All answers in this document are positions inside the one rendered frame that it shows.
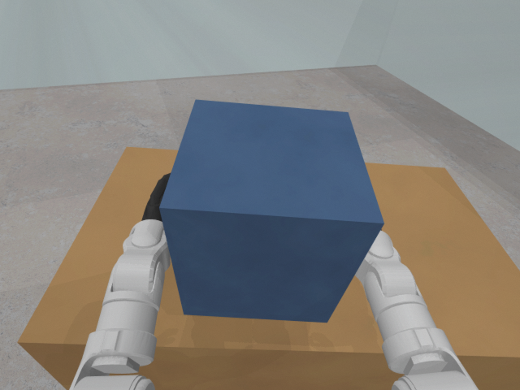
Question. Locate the carton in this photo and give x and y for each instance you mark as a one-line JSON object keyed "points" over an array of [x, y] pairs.
{"points": [[268, 212]]}

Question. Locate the right robot forearm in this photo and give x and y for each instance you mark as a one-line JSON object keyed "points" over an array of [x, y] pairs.
{"points": [[412, 344]]}

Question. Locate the pedestal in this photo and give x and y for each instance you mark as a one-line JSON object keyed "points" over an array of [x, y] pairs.
{"points": [[469, 283]]}

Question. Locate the robot left hand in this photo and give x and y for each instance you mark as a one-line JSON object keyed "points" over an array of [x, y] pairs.
{"points": [[152, 208]]}

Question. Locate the left robot forearm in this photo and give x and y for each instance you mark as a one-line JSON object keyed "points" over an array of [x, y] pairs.
{"points": [[124, 338]]}

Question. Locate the robot right upper arm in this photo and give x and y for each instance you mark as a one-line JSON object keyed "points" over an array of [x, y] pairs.
{"points": [[447, 380]]}

